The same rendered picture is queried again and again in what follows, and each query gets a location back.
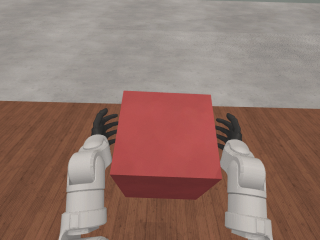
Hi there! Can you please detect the robot right hand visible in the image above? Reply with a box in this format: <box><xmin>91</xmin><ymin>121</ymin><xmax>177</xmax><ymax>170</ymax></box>
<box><xmin>215</xmin><ymin>113</ymin><xmax>242</xmax><ymax>150</ymax></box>

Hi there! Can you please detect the robot left hand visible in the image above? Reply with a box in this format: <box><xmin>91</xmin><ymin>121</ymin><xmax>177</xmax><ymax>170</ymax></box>
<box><xmin>91</xmin><ymin>108</ymin><xmax>119</xmax><ymax>145</ymax></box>

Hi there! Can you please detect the robot right forearm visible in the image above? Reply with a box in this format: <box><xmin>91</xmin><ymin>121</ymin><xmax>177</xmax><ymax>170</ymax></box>
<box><xmin>220</xmin><ymin>139</ymin><xmax>273</xmax><ymax>240</ymax></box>

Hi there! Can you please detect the carton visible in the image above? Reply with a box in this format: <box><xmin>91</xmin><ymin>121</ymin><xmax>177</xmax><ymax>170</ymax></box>
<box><xmin>110</xmin><ymin>90</ymin><xmax>222</xmax><ymax>200</ymax></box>

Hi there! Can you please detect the robot left forearm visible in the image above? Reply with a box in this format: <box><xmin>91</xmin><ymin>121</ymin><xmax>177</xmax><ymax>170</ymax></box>
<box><xmin>58</xmin><ymin>134</ymin><xmax>112</xmax><ymax>240</ymax></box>

